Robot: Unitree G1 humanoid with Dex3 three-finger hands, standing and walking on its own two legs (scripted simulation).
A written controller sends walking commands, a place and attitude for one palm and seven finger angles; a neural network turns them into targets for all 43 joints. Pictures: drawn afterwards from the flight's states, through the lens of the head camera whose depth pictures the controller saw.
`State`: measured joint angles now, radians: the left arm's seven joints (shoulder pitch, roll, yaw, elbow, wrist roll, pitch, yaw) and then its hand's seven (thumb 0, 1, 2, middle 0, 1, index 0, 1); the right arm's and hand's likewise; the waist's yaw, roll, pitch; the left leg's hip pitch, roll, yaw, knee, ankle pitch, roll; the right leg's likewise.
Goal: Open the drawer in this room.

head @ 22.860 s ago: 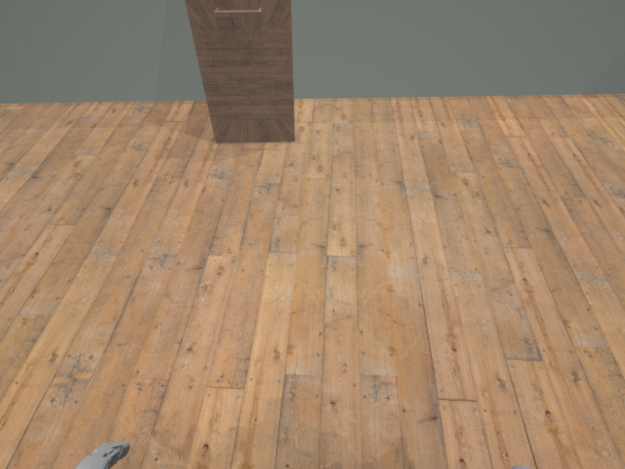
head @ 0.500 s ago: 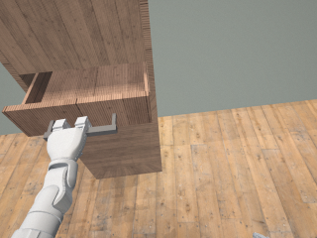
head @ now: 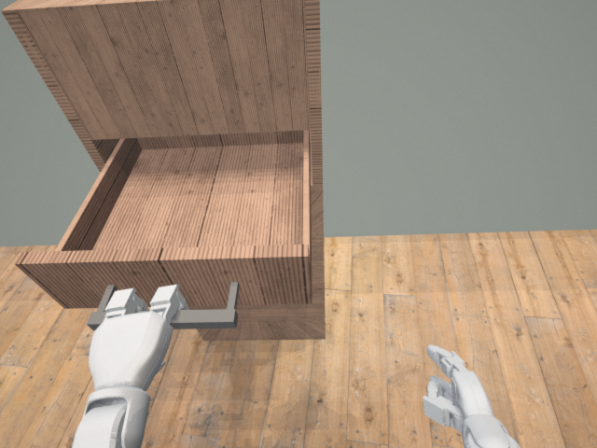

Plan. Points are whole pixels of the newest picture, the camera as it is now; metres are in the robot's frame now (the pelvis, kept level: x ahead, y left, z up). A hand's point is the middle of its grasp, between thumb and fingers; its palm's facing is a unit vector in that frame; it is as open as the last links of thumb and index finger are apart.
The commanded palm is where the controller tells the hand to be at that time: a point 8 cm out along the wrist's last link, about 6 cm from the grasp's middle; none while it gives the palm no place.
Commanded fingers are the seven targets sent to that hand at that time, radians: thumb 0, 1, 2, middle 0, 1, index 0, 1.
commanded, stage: pull the drawer open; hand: left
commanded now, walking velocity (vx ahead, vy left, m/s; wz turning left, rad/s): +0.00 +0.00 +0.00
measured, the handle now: (167, 305) +0.27 +0.23 +0.05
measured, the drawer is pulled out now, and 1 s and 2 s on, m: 0.27 0.30 0.30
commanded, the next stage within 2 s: open the thumb to release the handle in 0.60 s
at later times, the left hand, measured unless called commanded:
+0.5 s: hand (146, 381) +0.18 +0.23 +0.02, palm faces +0.03 -0.10 -0.99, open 5.8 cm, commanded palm +0.13 +0.23 +0.08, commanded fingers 0.00 0.90 0.90 -0.40 -1.35 -0.40 -1.35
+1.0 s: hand (139, 372) +0.19 +0.24 +0.02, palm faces +0.05 -0.09 -0.99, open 7.8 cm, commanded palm +0.16 +0.23 +0.08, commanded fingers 0.00 -0.22 0.42 -0.32 -1.23 -0.32 -1.23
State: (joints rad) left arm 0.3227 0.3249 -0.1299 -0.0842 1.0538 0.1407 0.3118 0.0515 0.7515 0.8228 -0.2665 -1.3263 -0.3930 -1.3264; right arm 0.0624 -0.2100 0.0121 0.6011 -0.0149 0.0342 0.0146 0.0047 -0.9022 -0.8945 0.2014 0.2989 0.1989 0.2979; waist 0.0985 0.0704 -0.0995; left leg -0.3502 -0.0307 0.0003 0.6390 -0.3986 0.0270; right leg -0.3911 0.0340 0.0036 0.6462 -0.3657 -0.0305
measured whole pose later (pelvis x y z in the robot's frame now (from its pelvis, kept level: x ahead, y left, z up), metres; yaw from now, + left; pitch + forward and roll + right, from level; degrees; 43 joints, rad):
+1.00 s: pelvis -0.01 +0.00 +0.00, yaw +0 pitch +6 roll +0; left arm 0.37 0.33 -0.10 -0.12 1.03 0.17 0.33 0.00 0.38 0.68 -0.35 -1.29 -0.37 -1.29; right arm 0.09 -0.22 0.02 0.64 -0.02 0.04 -0.03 0.01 -0.90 -0.89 0.20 0.30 0.20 0.30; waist 0.09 0.07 -0.09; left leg -0.37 -0.03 0.01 0.69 -0.41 0.03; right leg -0.42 0.03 0.01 0.70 -0.38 -0.03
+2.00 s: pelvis -0.03 -0.01 +0.01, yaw +0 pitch +1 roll +0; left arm 0.26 0.39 -0.10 -0.14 0.98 0.19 0.23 0.00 -0.49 0.30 -0.32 -1.20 -0.32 -1.20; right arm 0.06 -0.23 0.02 0.66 0.00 0.06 -0.05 0.01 -0.90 -0.89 0.20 0.30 0.20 0.30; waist 0.11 0.09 -0.05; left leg -0.25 -0.03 0.00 0.56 -0.32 0.02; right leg -0.29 0.03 0.00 0.57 -0.30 -0.04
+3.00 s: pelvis -0.05 -0.01 +0.02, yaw +1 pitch -4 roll +0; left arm 0.13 0.54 -0.03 -0.38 0.84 0.26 -0.10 0.00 -0.49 0.30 -0.32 -1.20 -0.31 -1.21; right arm 0.02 -0.27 0.06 0.65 0.03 0.11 0.00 0.01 -0.90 -0.89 0.20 0.30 0.20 0.30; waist 0.12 0.14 0.01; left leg -0.11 -0.03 -0.02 0.41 -0.23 0.02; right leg -0.15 0.03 -0.01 0.43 -0.21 -0.04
